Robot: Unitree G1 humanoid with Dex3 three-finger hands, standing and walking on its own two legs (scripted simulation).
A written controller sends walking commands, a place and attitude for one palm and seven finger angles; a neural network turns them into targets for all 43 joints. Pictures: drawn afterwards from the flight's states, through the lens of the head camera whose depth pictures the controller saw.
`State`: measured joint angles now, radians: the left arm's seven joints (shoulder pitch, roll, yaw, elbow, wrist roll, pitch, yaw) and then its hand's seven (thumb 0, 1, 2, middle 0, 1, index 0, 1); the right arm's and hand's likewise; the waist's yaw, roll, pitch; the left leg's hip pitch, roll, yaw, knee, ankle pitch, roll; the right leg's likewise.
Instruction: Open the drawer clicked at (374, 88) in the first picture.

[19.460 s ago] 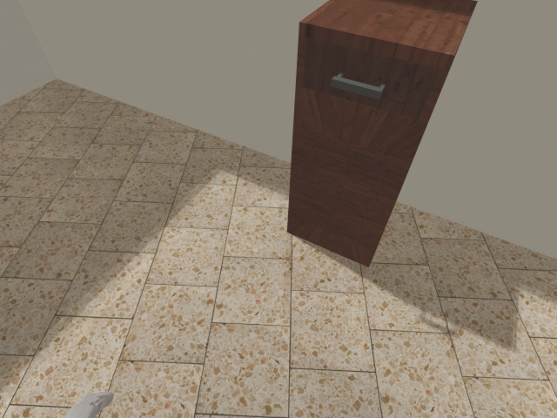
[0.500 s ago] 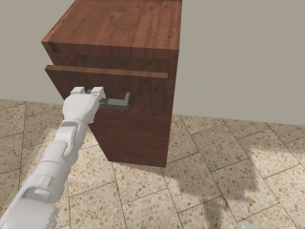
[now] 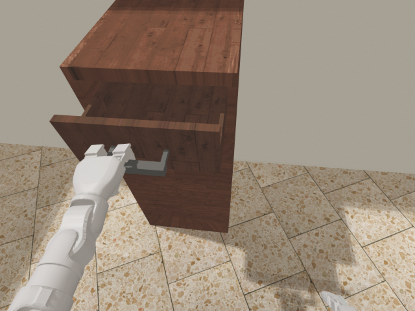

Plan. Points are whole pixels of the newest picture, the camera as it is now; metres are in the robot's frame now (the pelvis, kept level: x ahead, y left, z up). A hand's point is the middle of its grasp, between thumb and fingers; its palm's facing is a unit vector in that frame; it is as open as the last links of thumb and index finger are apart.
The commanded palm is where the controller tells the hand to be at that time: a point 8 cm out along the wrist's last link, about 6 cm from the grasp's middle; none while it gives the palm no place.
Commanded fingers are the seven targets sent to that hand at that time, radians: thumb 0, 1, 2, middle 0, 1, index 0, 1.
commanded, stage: pull the drawer open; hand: left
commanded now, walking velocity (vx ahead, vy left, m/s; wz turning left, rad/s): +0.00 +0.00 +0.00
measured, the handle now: (136, 159) +0.40 +0.18 +0.05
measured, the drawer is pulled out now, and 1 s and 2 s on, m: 0.13 0.25 0.30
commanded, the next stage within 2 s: open the thumb to release the handle in 1.52 s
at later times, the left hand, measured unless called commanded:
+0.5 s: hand (103, 212) +0.29 +0.23 +0.03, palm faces +0.01 -0.09 -1.00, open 5.6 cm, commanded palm +0.25 +0.22 +0.08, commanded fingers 0.00 0.90 0.90 -0.40 -1.35 -0.40 -1.35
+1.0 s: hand (91, 243) +0.23 +0.23 +0.03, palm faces +0.00 -0.10 -1.00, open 5.5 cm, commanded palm +0.19 +0.23 +0.08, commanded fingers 0.00 0.90 0.90 -0.40 -1.35 -0.40 -1.35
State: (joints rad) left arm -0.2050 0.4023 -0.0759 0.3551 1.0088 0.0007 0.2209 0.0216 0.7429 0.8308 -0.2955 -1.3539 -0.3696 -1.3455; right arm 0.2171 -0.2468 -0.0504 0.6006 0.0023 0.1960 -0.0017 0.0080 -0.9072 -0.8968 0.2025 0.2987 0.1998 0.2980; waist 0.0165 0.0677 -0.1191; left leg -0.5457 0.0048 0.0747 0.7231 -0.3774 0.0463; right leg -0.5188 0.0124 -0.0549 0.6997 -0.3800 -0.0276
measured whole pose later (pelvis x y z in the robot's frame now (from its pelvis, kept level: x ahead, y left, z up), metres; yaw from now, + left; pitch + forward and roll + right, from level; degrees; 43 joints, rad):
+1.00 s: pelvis +0.00 -0.01 +0.00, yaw +0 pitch +9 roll +0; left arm 0.33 0.42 0.00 -0.11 0.99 -0.05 0.28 0.03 0.75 0.82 -0.29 -1.34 -0.40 -1.35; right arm 0.12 -0.23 -0.01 0.57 -0.02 0.12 0.00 0.01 -0.91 -0.90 0.20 0.30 0.20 0.30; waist 0.06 0.05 -0.09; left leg -0.51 0.01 0.08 0.75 -0.40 0.03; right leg -0.49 0.02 -0.05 0.74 -0.41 -0.04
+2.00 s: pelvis +0.00 -0.01 -0.01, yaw +0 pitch +10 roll +0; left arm 0.52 0.45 0.08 -0.21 0.97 -0.09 0.33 0.00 0.13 0.56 -0.36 -1.27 -0.35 -1.27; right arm 0.15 -0.25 -0.01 0.55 -0.04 0.13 -0.01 0.01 -0.91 -0.90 0.20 0.30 0.20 0.30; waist 0.07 0.05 -0.11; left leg -0.58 0.01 0.07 0.83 -0.43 0.03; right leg -0.56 0.02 -0.06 0.82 -0.44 -0.04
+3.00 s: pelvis -0.01 -0.01 +0.00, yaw +1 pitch +5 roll +0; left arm 0.44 0.50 0.03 -0.34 0.90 0.03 0.19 0.00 -0.49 0.30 -0.32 -1.20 -0.37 -1.22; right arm 0.12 -0.25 0.03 0.55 0.00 0.14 -0.03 0.01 -0.91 -0.90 0.20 0.30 0.20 0.30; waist 0.09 0.09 -0.07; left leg -0.42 0.00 0.06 0.71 -0.37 0.04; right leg -0.39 0.01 -0.06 0.69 -0.38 -0.03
